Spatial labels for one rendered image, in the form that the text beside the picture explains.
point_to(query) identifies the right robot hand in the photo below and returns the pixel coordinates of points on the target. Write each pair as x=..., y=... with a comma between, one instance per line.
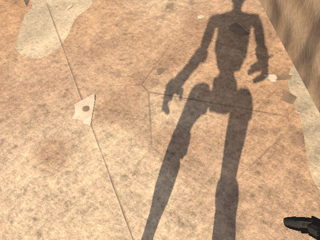
x=306, y=225

